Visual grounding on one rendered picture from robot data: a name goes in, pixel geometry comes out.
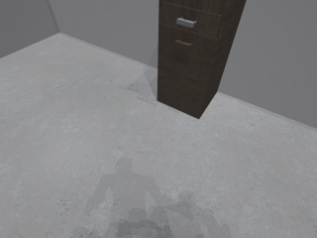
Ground drawer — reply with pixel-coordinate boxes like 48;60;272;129
161;2;223;39

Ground cabinet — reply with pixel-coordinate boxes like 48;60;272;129
157;0;247;119

